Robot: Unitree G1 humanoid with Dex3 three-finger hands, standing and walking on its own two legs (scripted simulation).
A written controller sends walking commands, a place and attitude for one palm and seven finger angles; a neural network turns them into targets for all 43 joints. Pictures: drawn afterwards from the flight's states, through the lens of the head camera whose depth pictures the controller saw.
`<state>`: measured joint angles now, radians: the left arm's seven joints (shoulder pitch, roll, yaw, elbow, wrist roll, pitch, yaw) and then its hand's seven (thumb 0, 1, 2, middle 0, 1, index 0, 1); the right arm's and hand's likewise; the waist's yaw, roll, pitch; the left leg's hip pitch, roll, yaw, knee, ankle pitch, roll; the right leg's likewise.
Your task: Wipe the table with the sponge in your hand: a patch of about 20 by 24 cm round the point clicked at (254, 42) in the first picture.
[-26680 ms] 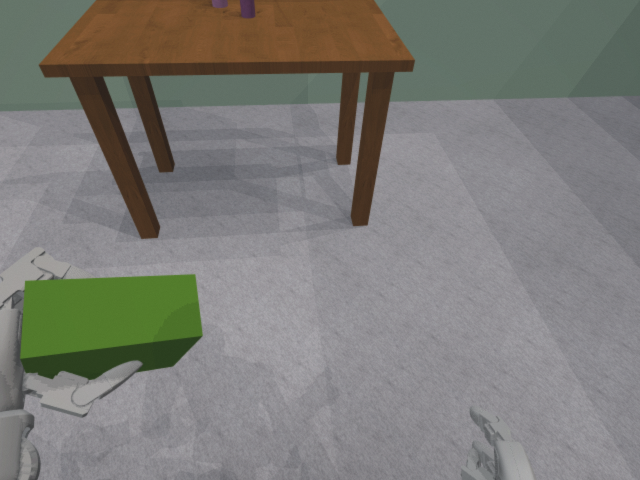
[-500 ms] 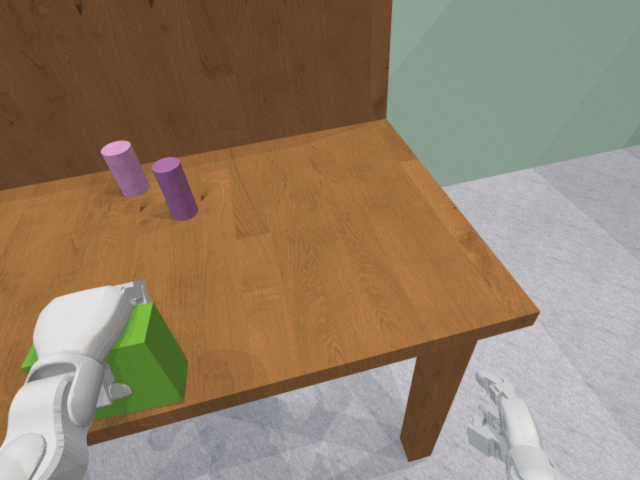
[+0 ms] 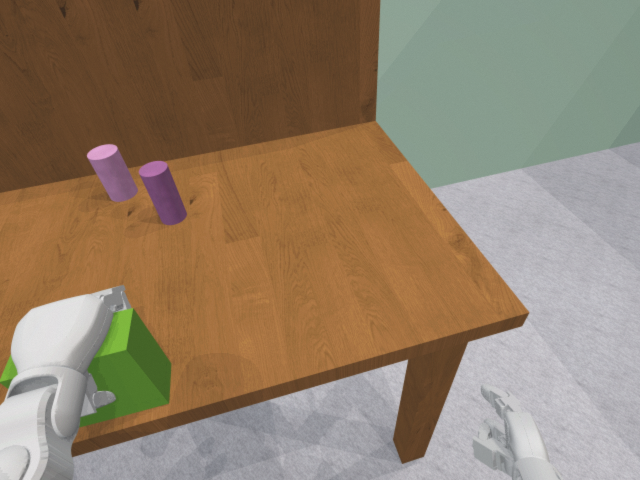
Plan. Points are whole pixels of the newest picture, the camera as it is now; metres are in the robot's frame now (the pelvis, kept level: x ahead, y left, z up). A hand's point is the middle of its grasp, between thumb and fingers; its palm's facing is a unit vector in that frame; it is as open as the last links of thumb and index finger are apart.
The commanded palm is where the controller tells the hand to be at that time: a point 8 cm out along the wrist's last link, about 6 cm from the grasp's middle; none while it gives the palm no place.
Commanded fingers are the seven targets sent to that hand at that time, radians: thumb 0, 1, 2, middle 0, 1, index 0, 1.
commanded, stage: wipe forward along the first lane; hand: left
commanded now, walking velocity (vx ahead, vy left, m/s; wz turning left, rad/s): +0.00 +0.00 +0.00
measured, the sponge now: (106, 380) +0.19 +0.32 +0.03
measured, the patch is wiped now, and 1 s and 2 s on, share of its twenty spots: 0.10 0.25 0.45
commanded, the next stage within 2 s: slide across to the middle lane in 1.60 s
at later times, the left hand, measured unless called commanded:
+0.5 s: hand (96, 319) +0.24 +0.34 +0.09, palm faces -0.03 -0.02 -1.00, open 10.1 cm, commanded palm +0.23 +0.33 +0.12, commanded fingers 0.00 0.10 1.30 -1.20 -1.60 -1.20 -1.60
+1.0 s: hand (107, 284) +0.30 +0.36 +0.09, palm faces -0.07 +0.00 -1.00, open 10.1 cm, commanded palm +0.29 +0.35 +0.12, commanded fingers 0.00 0.10 1.30 -1.20 -1.60 -1.20 -1.60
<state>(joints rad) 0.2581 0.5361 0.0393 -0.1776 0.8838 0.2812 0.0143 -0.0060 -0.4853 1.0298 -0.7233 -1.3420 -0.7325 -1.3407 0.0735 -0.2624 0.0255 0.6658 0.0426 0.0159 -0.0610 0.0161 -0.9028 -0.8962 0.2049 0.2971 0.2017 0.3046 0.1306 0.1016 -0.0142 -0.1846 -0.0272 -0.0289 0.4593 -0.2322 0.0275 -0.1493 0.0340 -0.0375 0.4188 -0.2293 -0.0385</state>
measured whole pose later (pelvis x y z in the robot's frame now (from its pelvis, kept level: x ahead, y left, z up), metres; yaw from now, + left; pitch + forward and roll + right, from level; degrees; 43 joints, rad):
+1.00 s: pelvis -0.01 +0.00 -0.01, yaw +1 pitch +4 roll -1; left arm -0.27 0.61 0.06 0.44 0.93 0.17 0.00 0.01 -0.50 1.04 -0.74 -1.33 -0.75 -1.33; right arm 0.16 -0.29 0.01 0.69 0.08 0.06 -0.08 0.01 -0.90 -0.90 0.21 0.30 0.20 0.30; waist 0.07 0.09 -0.05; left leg -0.36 -0.03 -0.05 0.53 -0.24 0.02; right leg -0.31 0.04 -0.06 0.48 -0.24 -0.04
